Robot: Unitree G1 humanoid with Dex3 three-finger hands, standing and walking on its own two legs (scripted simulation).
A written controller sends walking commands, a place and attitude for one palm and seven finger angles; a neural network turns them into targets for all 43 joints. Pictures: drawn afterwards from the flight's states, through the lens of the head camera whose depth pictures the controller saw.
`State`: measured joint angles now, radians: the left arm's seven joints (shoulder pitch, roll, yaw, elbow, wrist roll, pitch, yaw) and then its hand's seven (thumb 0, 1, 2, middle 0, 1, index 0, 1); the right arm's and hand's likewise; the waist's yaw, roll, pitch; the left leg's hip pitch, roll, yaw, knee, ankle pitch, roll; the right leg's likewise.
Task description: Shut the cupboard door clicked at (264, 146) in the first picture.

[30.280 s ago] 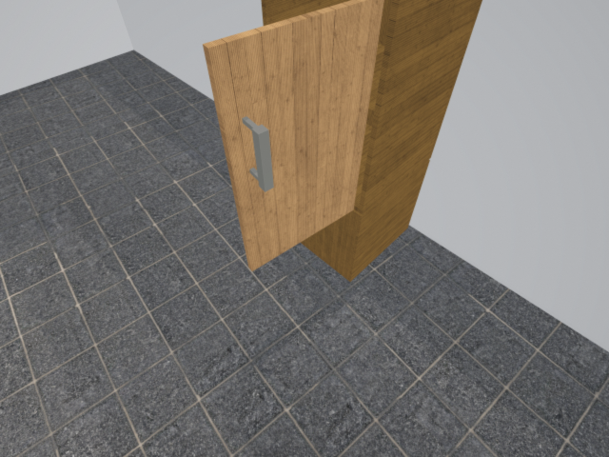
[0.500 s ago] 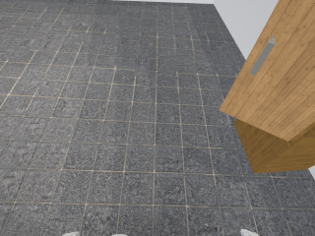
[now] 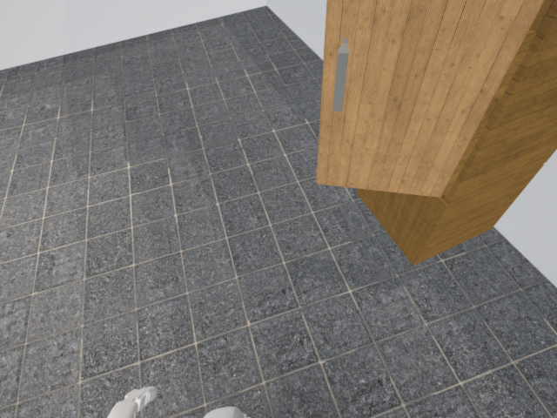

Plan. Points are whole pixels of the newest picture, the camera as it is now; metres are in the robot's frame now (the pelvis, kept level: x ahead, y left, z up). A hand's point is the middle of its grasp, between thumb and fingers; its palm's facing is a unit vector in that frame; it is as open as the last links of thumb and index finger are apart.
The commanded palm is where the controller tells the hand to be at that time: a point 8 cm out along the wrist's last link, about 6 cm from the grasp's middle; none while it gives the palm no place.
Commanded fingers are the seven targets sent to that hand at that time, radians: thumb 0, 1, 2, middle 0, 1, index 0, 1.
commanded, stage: turn to face it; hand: left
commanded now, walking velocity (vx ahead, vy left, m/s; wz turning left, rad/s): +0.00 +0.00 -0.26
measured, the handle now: (341, 76) +0.76 -0.11 +0.06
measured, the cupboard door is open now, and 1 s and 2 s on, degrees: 55 55 55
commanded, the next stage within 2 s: take the last steps up to it in 0.20 s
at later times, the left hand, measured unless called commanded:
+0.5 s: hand out of the picture +0.12 +0.23 -0.16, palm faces -0.12 -0.98 -0.17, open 7.4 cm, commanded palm none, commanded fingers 0.00 0.90 0.90 -0.20 -0.30 -0.20 -0.30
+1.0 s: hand (253, 352) +0.25 +0.07 -0.15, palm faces -0.21 -0.96 -0.20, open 7.2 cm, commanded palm none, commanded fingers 0.00 0.90 0.90 -0.20 -0.30 -0.20 -0.30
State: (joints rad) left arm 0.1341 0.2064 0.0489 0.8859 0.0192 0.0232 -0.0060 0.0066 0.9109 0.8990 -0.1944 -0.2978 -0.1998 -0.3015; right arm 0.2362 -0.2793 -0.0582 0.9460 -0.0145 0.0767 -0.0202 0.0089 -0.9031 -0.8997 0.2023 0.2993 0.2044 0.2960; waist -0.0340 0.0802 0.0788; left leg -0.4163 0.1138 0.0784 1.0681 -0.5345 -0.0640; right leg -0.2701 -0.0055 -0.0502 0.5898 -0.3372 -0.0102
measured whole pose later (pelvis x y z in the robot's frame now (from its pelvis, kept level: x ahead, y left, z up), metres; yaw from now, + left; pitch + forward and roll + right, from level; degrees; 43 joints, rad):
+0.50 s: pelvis +0.04 +0.04 +0.02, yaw -9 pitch +2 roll -3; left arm 0.22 0.25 0.08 0.99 0.03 0.06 -0.03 0.01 0.91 0.90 -0.19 -0.30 -0.20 -0.30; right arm 0.28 -0.17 0.00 0.94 -0.04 -0.01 -0.03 0.00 -0.90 -0.90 0.20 0.30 0.21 0.30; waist -0.01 -0.03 0.02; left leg -0.22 0.09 0.13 0.44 -0.25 0.02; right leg -0.45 -0.01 0.00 1.09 -0.37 0.02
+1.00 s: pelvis +0.13 -0.09 +0.01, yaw -12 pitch +1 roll -1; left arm 0.20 0.17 0.05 1.03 0.02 -0.04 0.00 0.00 0.93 0.90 -0.20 -0.30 -0.20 -0.30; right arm 0.31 -0.22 -0.06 1.05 -0.03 0.01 0.00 0.01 -0.91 -0.90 0.20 0.30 0.20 0.30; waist -0.05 0.03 0.02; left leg -0.47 0.12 0.09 1.04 -0.40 -0.02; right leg -0.17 0.01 -0.13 0.41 -0.26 -0.04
